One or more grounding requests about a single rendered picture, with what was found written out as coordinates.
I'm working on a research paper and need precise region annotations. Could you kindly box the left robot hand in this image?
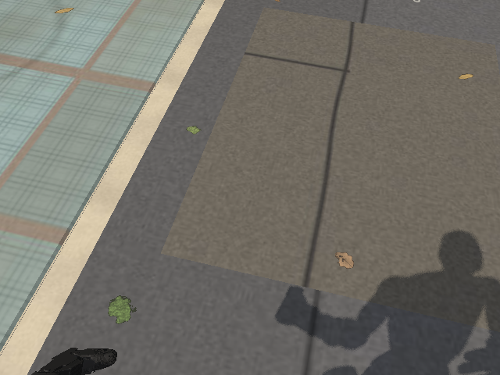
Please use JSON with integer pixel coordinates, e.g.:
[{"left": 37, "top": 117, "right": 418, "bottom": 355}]
[{"left": 31, "top": 348, "right": 117, "bottom": 375}]

